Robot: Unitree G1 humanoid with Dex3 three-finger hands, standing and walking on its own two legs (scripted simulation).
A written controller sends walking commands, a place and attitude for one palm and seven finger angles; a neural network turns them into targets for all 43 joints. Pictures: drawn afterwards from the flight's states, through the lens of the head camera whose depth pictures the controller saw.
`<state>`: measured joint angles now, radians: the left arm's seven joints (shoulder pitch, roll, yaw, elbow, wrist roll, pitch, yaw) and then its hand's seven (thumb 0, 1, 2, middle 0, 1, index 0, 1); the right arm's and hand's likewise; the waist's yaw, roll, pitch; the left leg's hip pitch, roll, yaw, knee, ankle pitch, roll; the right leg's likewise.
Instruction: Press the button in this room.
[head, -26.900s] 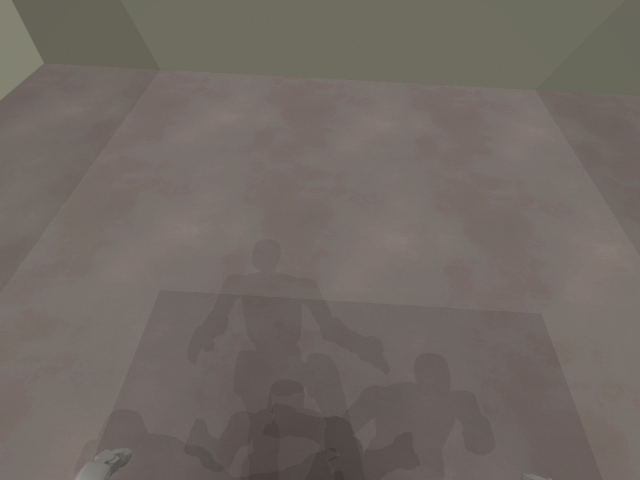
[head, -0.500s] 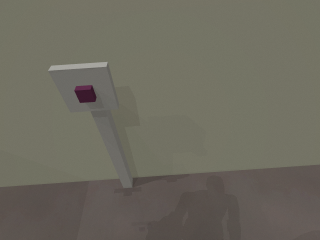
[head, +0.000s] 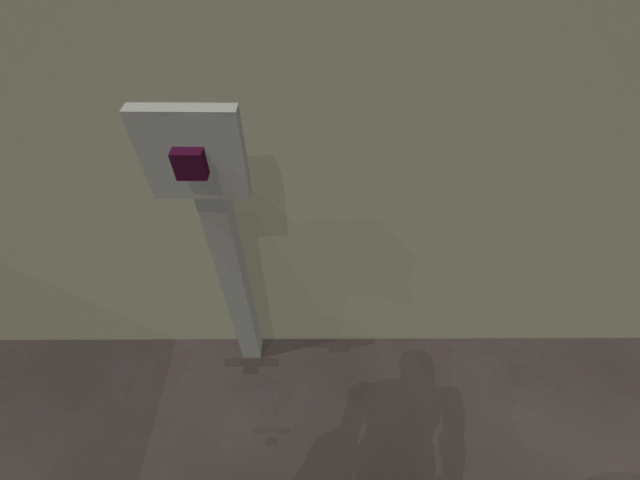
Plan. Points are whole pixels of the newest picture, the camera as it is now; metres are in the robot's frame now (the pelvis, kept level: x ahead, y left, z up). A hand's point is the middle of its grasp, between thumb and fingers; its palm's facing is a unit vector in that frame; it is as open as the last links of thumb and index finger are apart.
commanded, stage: come to a stop and stand still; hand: left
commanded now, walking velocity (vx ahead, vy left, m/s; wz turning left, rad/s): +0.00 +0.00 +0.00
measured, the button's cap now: (190, 162) +0.59 +0.27 +0.07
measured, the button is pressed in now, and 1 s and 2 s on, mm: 0 0 0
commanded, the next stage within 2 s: look again from close up in 0.16 s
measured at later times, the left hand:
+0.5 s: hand out of the picture +0.03 +0.21 -0.18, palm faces +0.00 -0.98 -0.22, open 7.3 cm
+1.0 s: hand out of the picture +0.04 +0.20 -0.19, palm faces +0.02 -0.99 -0.17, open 7.3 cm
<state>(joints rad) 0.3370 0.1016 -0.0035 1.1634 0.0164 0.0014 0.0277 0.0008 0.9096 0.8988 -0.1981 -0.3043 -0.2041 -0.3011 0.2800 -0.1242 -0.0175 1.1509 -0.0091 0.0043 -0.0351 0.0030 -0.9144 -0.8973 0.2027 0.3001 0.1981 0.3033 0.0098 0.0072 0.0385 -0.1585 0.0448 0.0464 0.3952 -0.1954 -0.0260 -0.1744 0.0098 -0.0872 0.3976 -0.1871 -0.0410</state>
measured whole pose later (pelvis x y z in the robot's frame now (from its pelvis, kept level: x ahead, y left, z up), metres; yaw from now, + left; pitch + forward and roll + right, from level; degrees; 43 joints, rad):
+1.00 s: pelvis +0.05 +0.04 -0.01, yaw +0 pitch +0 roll +0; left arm 0.30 0.14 0.00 1.10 0.03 0.00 0.02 0.00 0.91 0.90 -0.20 -0.30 -0.20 -0.30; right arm 0.29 -0.16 0.01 1.09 -0.02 -0.01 -0.02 0.00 -0.91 -0.90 0.20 0.30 0.20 0.30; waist 0.00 -0.01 0.03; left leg -0.18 -0.02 0.05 0.52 -0.33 0.03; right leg -0.20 -0.05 -0.07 0.54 -0.33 0.01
